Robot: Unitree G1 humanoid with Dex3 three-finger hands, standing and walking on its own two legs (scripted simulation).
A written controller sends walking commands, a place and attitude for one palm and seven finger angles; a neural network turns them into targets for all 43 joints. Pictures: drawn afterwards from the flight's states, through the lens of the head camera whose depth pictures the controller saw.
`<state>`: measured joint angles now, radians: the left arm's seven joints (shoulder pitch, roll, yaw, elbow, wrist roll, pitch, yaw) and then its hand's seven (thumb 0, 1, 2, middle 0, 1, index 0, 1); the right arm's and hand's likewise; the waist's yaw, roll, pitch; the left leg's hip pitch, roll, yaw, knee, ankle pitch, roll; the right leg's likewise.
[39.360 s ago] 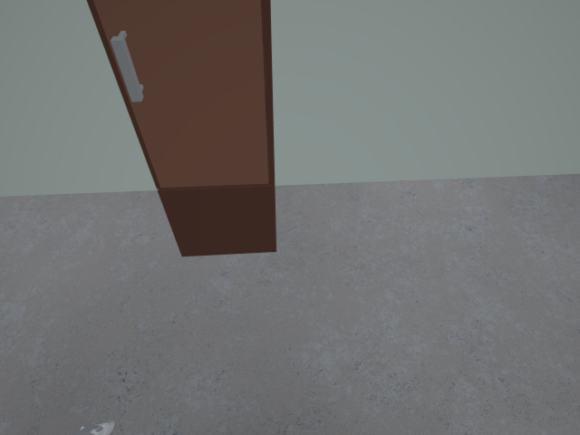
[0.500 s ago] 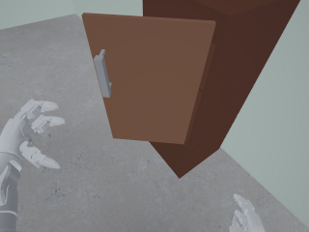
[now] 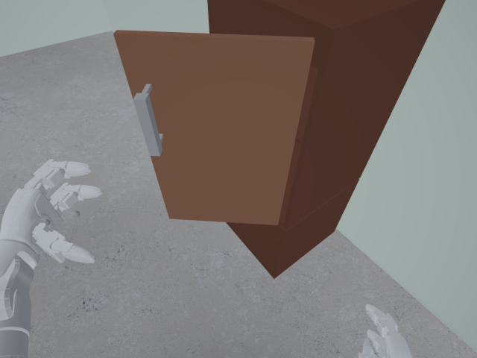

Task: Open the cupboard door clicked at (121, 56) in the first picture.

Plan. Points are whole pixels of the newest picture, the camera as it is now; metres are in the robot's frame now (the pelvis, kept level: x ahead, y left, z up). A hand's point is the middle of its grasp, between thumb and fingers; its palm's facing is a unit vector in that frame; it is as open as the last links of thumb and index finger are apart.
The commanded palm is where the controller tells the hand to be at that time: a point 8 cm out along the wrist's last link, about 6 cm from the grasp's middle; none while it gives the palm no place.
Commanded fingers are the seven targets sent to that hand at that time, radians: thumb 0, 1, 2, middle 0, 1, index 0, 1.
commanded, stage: move the hooked fingers beside the handle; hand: left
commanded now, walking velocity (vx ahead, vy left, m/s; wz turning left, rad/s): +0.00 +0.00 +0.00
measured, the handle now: (152, 120) +0.55 +0.24 +0.09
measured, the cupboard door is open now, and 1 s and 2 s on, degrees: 49 49 49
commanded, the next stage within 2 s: none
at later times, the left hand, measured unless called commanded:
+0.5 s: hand (91, 184) +0.35 +0.28 +0.11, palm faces +0.03 -1.00 -0.01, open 14.0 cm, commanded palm +0.33 +0.33 +0.11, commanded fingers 0.00 -0.50 0.30 -0.30 -1.20 -0.30 -1.20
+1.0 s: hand (101, 160) +0.41 +0.29 +0.10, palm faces +0.01 -1.00 +0.00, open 14.0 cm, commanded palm +0.39 +0.33 +0.10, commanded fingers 0.00 -0.50 0.30 -0.30 -1.20 -0.30 -1.20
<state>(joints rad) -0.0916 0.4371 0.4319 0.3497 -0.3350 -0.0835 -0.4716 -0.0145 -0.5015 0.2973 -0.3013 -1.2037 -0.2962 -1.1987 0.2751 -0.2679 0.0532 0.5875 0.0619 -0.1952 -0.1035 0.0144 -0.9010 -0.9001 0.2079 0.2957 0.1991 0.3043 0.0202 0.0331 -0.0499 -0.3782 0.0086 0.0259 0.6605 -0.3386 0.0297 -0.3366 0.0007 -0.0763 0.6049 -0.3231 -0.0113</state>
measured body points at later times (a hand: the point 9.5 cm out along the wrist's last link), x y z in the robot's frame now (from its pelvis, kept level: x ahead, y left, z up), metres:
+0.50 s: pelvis +0.00 -0.01 -0.01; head +0.03 -0.01 +0.44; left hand +0.34 +0.34 +0.11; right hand +0.12 -0.28 -0.10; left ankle +0.00 +0.10 -0.72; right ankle -0.01 -0.11 -0.72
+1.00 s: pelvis +0.00 +0.01 -0.01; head +0.06 +0.02 +0.44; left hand +0.41 +0.34 +0.11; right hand +0.08 -0.26 -0.11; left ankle +0.00 +0.10 -0.73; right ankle -0.01 -0.11 -0.72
